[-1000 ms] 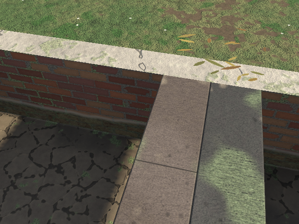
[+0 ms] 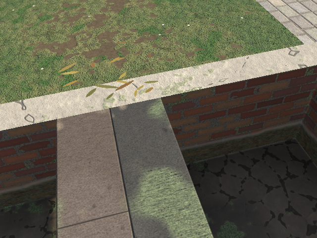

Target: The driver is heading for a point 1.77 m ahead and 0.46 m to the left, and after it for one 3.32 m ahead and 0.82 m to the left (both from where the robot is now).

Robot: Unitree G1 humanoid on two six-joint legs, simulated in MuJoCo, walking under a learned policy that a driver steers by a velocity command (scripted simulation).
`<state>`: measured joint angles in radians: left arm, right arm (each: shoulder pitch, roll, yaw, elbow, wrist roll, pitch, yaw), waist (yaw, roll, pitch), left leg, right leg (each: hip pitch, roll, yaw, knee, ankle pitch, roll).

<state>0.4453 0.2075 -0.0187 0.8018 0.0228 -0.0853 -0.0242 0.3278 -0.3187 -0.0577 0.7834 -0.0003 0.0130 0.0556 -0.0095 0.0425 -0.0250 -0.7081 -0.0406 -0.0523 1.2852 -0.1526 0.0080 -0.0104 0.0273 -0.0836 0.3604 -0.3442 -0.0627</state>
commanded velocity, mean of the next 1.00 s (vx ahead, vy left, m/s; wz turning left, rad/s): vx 0.29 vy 0.00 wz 0.45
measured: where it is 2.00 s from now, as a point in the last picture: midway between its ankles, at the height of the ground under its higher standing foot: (113, 186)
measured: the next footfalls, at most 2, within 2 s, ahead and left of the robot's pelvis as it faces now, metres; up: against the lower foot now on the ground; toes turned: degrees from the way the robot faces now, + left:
left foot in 0.28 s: +0.28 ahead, +0.11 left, +0.00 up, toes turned +12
right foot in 0.80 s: +0.46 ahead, +0.02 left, +0.00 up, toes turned +30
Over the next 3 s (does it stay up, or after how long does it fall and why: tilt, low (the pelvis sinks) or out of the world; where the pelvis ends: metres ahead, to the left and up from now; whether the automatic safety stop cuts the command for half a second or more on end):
stays up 1.17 0.27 -0.01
